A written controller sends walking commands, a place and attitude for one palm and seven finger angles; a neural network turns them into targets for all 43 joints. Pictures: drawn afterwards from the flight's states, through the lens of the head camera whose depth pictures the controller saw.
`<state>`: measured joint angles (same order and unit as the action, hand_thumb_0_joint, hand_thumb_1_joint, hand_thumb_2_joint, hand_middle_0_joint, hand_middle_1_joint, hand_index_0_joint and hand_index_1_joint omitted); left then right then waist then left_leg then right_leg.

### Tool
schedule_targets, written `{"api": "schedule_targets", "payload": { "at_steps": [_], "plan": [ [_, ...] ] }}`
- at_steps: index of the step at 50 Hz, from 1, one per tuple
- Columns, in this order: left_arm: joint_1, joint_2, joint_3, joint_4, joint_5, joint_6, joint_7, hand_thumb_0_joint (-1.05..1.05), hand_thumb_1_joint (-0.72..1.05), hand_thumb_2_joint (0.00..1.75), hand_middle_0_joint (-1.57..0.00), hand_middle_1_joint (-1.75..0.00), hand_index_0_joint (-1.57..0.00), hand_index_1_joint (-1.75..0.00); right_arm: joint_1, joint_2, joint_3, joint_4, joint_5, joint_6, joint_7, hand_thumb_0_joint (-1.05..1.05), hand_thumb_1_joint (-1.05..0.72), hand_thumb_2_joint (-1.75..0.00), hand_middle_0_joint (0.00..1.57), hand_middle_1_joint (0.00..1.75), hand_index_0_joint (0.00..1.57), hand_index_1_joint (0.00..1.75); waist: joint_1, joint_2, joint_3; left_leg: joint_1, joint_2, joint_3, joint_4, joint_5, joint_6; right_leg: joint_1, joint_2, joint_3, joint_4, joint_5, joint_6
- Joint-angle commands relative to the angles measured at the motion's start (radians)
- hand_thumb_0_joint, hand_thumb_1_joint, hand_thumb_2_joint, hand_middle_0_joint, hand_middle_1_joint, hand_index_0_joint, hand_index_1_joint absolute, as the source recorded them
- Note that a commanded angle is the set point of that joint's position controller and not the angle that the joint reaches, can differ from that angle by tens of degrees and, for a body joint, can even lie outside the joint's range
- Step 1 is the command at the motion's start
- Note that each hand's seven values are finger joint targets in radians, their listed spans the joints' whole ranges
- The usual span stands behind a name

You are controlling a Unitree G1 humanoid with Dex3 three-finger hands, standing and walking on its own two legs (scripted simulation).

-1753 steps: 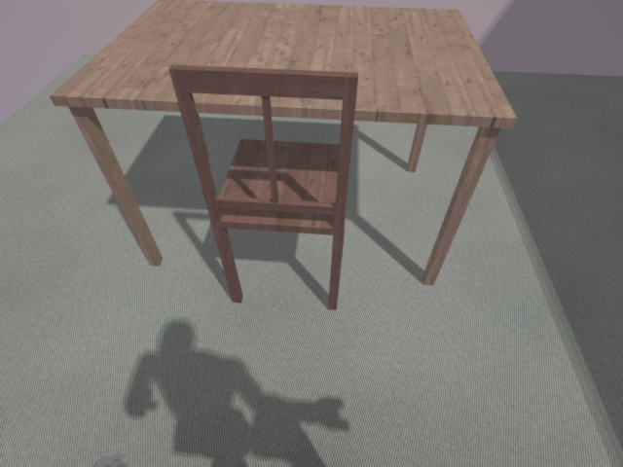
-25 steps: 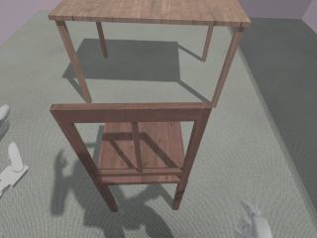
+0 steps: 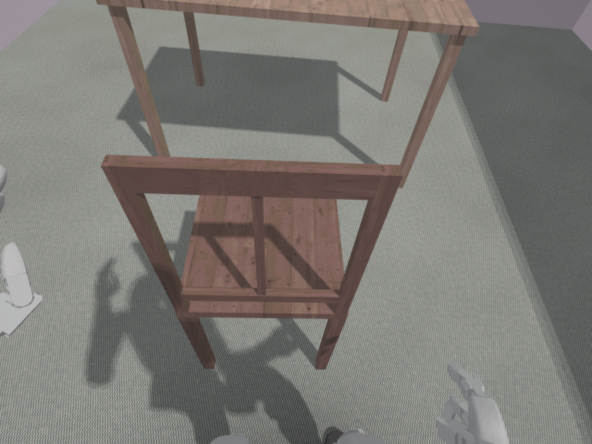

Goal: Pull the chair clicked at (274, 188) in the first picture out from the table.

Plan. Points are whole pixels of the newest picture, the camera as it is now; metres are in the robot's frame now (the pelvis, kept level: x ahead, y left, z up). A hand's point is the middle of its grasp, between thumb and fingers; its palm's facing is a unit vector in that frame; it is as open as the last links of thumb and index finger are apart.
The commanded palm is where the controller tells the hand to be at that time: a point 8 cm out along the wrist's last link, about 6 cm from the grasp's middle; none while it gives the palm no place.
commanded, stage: step back with the hand held close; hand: left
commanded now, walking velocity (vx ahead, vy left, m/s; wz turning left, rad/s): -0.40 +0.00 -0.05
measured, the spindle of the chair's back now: (259, 251) +0.43 +0.09 -0.07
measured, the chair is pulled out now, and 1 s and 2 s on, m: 0.73 0.73 0.73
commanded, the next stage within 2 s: stop stepping back and stand still in 0.40 s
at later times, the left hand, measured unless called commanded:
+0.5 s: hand (23, 388) +0.14 +0.23 +0.17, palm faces +0.27 -0.79 -0.55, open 7.4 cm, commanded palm +0.07 +0.27 +0.19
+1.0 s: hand out of the picture +0.03 +0.22 +0.17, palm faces +0.35 -0.85 -0.39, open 7.4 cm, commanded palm -0.03 +0.27 +0.19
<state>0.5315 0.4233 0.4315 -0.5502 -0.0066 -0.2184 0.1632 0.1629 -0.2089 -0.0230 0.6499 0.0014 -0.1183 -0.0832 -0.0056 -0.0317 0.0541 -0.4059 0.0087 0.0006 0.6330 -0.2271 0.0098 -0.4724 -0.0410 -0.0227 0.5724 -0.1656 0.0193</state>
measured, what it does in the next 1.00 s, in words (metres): walks backwards: right foot, then left foot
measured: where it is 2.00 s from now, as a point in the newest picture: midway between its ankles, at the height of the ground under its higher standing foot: outside the picture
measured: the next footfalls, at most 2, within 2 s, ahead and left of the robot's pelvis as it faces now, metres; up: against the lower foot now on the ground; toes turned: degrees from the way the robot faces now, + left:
right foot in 0.18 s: -0.02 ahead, -0.16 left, +0.00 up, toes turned -4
left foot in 0.46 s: -0.01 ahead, +0.10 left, +0.00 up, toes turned -2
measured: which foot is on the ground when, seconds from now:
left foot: down 0.00-0.28, up 0.30-0.44, down 0.46-0.72, up 0.74-0.88, down 0.90-1.00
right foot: up 0.00-0.16, down 0.18-0.92, up 0.94-1.00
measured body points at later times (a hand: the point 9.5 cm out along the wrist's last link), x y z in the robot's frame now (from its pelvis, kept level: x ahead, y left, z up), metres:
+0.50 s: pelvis -0.08 -0.02 +0.01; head -0.04 +0.01 +0.46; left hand +0.12 +0.27 +0.20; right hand +0.08 -0.28 -0.06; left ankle -0.05 +0.10 -0.73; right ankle -0.07 -0.15 -0.71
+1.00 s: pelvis -0.20 -0.02 +0.01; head -0.22 +0.01 +0.46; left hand +0.01 +0.27 +0.19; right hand -0.10 -0.29 -0.06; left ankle -0.18 +0.06 -0.72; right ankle -0.17 -0.14 -0.68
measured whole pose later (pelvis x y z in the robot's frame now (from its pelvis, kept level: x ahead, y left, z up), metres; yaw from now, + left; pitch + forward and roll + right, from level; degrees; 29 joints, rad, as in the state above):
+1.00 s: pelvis -0.20 -0.02 +0.01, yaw -4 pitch -3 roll +0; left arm 0.51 0.40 0.40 -0.44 -0.01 -0.17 0.15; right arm 0.31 -0.20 -0.02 0.66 0.01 -0.14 -0.08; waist -0.05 -0.06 -0.03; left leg -0.22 -0.02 0.06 0.55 -0.27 0.06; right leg -0.43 -0.02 -0.04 0.89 -0.42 0.01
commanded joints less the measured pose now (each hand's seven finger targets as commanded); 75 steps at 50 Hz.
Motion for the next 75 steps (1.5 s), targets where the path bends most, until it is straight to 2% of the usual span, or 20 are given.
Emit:
{"api": "schedule_targets", "payload": {
  "at_steps": [1,7,11,15,19,21,23,33,38,43,46,49,52,57,59,62,68,72,73,75],
  "plan": [
    [-0.003,0.185,0.19,-0.264,-0.016,-0.086,0.026,0.0,0.9,0.9,-0.2,-0.3,-0.2,-0.3,-0.048,-0.112,-0.058,-0.165,-0.002,-0.082,-0.014,0.0,-0.9,-0.9,0.2,0.3,0.2,0.3,-0.011,0.324,-0.185,-0.292,0.333,-0.26,-0.41,-0.202,0.147,0.322,0.046,0.042,0.427,-0.276,0.001],
    [0.025,0.16,0.142,-0.185,-0.037,-0.099,-0.002,0.0,0.9,0.9,-0.2,-0.3,-0.2,-0.3,-0.011,-0.118,-0.06,-0.086,-0.007,-0.13,0.003,0.0,-0.9,-0.9,0.2,0.3,0.2,0.3,0.015,0.258,-0.214,0.258,0.272,-0.176,-0.135,0.587,0.094,0.14,-0.001,0.018,-0.053,-0.122,-0.015],
    [-0.071,0.168,0.112,-0.153,-0.024,-0.121,-0.02,0.0,0.9,0.9,-0.2,-0.3,-0.2,-0.3,-0.034,-0.132,-0.044,-0.081,-0.014,-0.131,0.01,0.0,-0.9,-0.9,0.2,0.3,0.2,0.3,0.015,0.165,-0.195,0.208,0.216,-0.115,-0.053,0.443,0.04,0.24,-0.027,0.012,-0.212,0.209,-0.015],
    [0.025,0.22,0.165,-0.14,-0.043,-0.096,-0.022,0.0,0.9,0.9,-0.2,-0.3,-0.2,-0.3,-0.079,-0.094,-0.069,-0.144,0.019,-0.088,0.004,0.0,-0.9,-0.9,0.2,0.3,0.2,0.3,0.024,-0.198,-0.234,0.02,-0.014,-0.008,0.262,-0.192,-0.029,0.265,-0.305,0.228,-0.225,0.621,-0.175],
    [0.106,0.217,0.209,-0.133,-0.03,-0.077,0.0,0.0,0.9,0.9,-0.2,-0.3,-0.2,-0.3,-0.117,-0.045,-0.018,-0.152,0.006,-0.036,-0.016,0.0,-0.9,-0.9,0.2,0.3,0.2,0.3,0.0,-0.119,-0.201,-0.012,0.019,-0.023,-0.015,-0.164,-0.028,0.327,-0.207,0.1,-0.126,0.593,-0.124],
    [0.093,0.195,0.178,-0.182,-0.041,-0.09,0.003,0.0,0.9,0.9,-0.2,-0.3,-0.2,-0.3,-0.094,-0.065,-0.026,-0.154,0.008,-0.027,-0.031,0.0,-0.9,-0.9,0.2,0.3,0.2,0.3,-0.018,0.002,-0.218,0.122,0.073,-0.026,-0.322,0.31,-0.008,0.335,-0.084,0.02,0.034,0.483,-0.029],
    [0.092,0.19,0.159,-0.219,-0.044,-0.099,-0.007,0.0,0.9,0.9,-0.2,-0.3,-0.2,-0.3,-0.064,-0.086,-0.06,-0.156,-0.001,-0.043,-0.016,0.0,-0.9,-0.9,0.2,0.3,0.2,0.3,-0.002,0.243,-0.269,0.311,0.324,-0.229,-0.255,0.859,0.101,0.09,0.011,0.03,0.254,-0.278,-0.002],
    [0.074,0.207,0.154,-0.195,-0.042,-0.05,0.012,0.0,0.9,0.9,-0.2,-0.3,-0.2,-0.3,0.0,-0.105,-0.03,-0.143,0.022,-0.085,0.008,0.0,-0.9,-0.9,0.2,0.3,0.2,0.3,-0.006,0.132,-0.118,-0.046,0.114,-0.046,-0.165,-0.335,0.023,0.403,-0.02,-0.013,-0.2,-0.122,-0.003],
    [-0.058,0.176,0.095,-0.022,-0.034,-0.005,0.003,0.0,0.9,0.9,-0.2,-0.3,-0.2,-0.3,0.012,-0.118,-0.044,-0.11,0.019,-0.039,-0.005,0.0,-0.9,-0.9,0.2,0.3,0.2,0.3,-0.035,-0.207,0.001,0.174,-0.02,0.008,0.425,-0.198,-0.012,-0.213,-0.277,0.302,-0.488,-0.635,-0.156],
    [-0.18,0.154,0.047,-0.029,-0.013,-0.019,0.008,0.0,0.9,0.9,-0.2,-0.3,-0.2,-0.3,-0.015,-0.109,0.0,-0.136,0.004,-0.049,-0.023,0.0,-0.9,-0.9,0.2,0.3,0.2,0.3,-0.035,-0.034,0.005,0.135,0.003,0.048,-0.17,-0.271,0.027,0.03,-0.138,0.062,-0.269,-0.536,-0.072],
    [-0.17,0.182,0.069,-0.214,-0.001,-0.049,0.015,0.0,0.9,0.9,-0.2,-0.3,-0.2,-0.3,0.02,-0.142,-0.031,-0.171,-0.004,-0.084,-0.007,0.0,-0.9,-0.9,0.2,0.3,0.2,0.3,-0.008,0.31,-0.049,0.168,0.225,-0.308,-0.437,-0.225,0.127,0.06,0.033,-0.049,0.267,-0.301,-0.009],
    [-0.065,0.212,0.104,-0.246,-0.002,-0.048,0.0,0.0,0.9,0.9,-0.2,-0.3,-0.2,-0.3,-0.025,-0.098,-0.026,-0.167,0.003,-0.092,0.022,0.0,-0.9,-0.9,0.2,0.3,0.2,0.3,-0.013,0.359,-0.033,-0.037,0.273,-0.434,-0.531,-0.516,0.168,0.04,0.023,0.046,0.62,-0.249,-0.006],
    [-0.028,0.252,0.138,-0.241,-0.002,-0.068,0.0,0.0,0.9,0.9,-0.2,-0.3,-0.2,-0.3,-0.012,-0.096,-0.025,-0.149,0.022,-0.101,0.029,0.0,-0.9,-0.9,0.2,0.3,0.2,0.3,0.008,0.181,0.01,-0.008,0.229,-0.259,-0.451,-0.326,0.147,0.075,-0.002,-0.009,0.366,-0.201,-0.014],
    [0.024,0.196,0.148,-0.083,-0.025,-0.058,-0.009,0.0,0.9,0.9,-0.2,-0.3,-0.2,-0.3,0.039,-0.106,-0.02,-0.135,0.009,-0.071,0.006,0.0,-0.9,-0.9,0.2,0.3,0.2,0.3,-0.009,0.278,-0.057,0.008,0.173,-0.16,-0.353,-0.323,0.082,0.34,0.058,-0.118,-0.151,-0.264,-0.04],
    [-0.039,0.18,0.135,-0.006,-0.027,-0.054,-0.015,0.0,0.9,0.9,-0.2,-0.3,-0.2,-0.3,0.043,-0.116,-0.026,-0.115,0.009,-0.062,0.006,0.0,-0.9,-0.9,0.2,0.3,0.2,0.3,-0.014,0.15,-0.074,-0.068,0.115,-0.115,-0.198,-0.312,0.061,0.454,0.019,-0.043,-0.257,-0.182,-0.07],
    [-0.101,0.157,0.075,0.045,-0.038,-0.041,-0.017,0.0,0.9,0.9,-0.2,-0.3,-0.2,-0.3,0.078,-0.111,-0.047,-0.112,0.034,-0.053,0.018,0.0,-0.9,-0.9,0.2,0.3,0.2,0.3,-0.017,-0.265,-0.102,-0.174,-0.028,0.021,0.337,-0.228,0.01,0.429,-0.309,0.374,-0.372,-0.07,-0.224],
    [-0.173,0.158,0.049,-0.139,-0.023,-0.051,0.0,0.0,0.9,0.9,-0.2,-0.3,-0.2,-0.3,-0.036,-0.084,-0.004,-0.134,0.007,-0.061,0.001,0.0,-0.9,-0.9,0.2,0.3,0.2,0.3,-0.029,0.023,-0.026,0.183,0.001,0.064,-0.215,-0.054,0.03,0.224,-0.133,0.043,-0.19,-0.131,-0.108],
    [-0.1,0.239,0.118,-0.297,-0.018,-0.064,0.01,0.0,0.9,0.9,-0.2,-0.3,-0.2,-0.3,-0.019,-0.116,-0.029,-0.171,0.024,-0.086,0.003,0.0,-0.9,-0.9,0.2,0.3,0.2,0.3,0.011,0.256,-0.106,0.307,0.208,-0.201,-0.282,0.25,0.104,0.169,0.003,-0.019,-0.003,-0.225,-0.021],
    [-0.135,-0.158,-0.309,0.593,0.08,0.152,-0.119,0.0,0.9,0.9,-0.2,-0.3,-0.2,-0.3,0.105,-0.229,-0.071,0.074,-0.025,-0.043,0.089,0.0,-0.9,-0.9,0.2,0.3,0.2,0.3,-0.092,0.279,-0.05,0.267,0.191,-0.267,-0.142,0.558,0.142,-0.052,0.009,-0.057,0.267,-0.182,-0.01],
    [-0.107,-0.164,-0.313,0.633,0.047,0.236,-0.141,0.0,0.9,0.9,-0.2,-0.3,-0.2,-0.3,0.133,-0.168,-0.057,0.019,-0.029,0.045,0.081,0.0,-0.9,-0.9,0.2,0.3,0.2,0.3,-0.053,0.279,-0.112,0.247,0.246,-0.3,-0.191,0.793,0.207,-0.05,0.028,0.024,0.453,-0.459,0.014]
  ]
}}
